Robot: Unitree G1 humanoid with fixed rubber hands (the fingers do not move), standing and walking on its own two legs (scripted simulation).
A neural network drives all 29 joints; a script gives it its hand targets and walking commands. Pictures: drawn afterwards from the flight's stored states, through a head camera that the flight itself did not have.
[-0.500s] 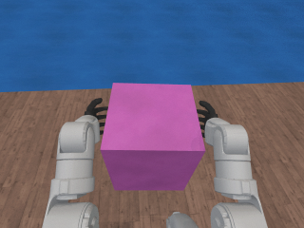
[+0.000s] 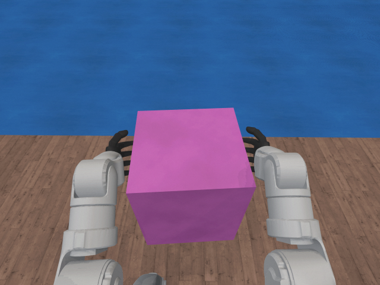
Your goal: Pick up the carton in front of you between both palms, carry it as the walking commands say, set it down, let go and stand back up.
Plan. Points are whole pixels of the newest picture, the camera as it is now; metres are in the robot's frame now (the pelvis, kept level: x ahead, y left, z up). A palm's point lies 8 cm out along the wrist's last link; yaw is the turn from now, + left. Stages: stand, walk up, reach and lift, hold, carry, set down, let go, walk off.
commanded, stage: carry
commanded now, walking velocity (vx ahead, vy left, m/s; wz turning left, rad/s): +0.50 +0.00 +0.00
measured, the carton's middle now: (188, 179) +0.35 +0.01 +0.01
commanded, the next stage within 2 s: none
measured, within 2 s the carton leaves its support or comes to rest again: neither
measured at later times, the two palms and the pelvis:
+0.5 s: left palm (132, 77) +0.65 +0.18 +0.07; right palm (235, 82) +0.63 -0.11 +0.07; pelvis +0.29 +0.05 -0.03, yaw -2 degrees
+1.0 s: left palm (150, 44) +0.91 +0.16 +0.03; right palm (229, 44) +0.92 -0.13 +0.03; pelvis +0.56 +0.01 -0.05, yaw +0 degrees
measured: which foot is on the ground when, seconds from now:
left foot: up 0.00-0.30, down 0.32-0.82, up 0.84-1.00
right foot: down 0.00-0.30, up 0.32-0.82, down 0.84-1.00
